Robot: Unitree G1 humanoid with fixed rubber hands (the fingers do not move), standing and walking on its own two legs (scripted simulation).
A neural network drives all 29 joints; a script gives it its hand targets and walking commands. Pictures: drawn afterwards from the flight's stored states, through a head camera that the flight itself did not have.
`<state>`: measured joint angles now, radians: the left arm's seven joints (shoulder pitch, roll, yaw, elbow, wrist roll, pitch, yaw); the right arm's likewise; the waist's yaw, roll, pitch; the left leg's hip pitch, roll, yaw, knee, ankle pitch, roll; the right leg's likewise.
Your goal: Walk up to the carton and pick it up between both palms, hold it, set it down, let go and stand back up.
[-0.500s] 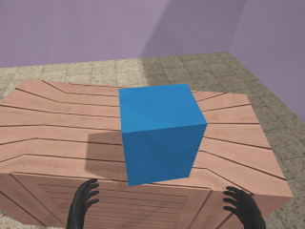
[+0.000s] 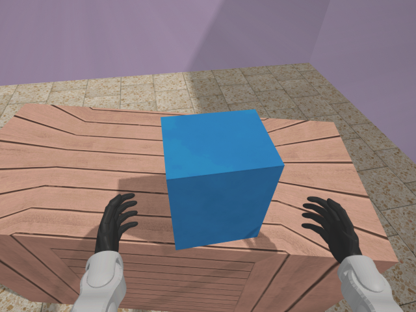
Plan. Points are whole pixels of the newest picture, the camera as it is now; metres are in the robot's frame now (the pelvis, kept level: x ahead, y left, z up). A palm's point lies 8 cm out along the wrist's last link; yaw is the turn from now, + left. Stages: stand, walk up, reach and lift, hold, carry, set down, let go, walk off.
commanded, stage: reach and lift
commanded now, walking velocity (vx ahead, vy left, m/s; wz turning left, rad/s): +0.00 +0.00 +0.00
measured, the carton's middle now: (213, 182) +0.40 +0.02 +0.02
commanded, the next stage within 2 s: none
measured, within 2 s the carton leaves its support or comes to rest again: neither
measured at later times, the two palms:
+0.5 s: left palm (102, 193) +0.29 +0.21 +0.12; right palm (340, 188) +0.33 -0.21 +0.12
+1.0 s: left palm (92, 151) +0.33 +0.23 +0.17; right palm (328, 138) +0.40 -0.18 +0.17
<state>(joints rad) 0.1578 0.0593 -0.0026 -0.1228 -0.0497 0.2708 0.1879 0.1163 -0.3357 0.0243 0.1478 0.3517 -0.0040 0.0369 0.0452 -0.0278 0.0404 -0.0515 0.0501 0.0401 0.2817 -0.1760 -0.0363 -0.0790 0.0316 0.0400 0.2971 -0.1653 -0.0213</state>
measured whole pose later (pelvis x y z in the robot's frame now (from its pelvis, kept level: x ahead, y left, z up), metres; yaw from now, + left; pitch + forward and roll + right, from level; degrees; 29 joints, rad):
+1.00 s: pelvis -0.01 +0.00 +0.00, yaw +0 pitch -1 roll +0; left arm -0.55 0.16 0.19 0.04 -0.07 0.80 0.17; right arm -0.70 -0.45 0.08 0.57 0.47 0.37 0.00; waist 0.06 -0.02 -0.01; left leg -0.14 0.06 0.03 0.34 -0.18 -0.04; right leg -0.15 0.04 0.03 0.31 -0.15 -0.02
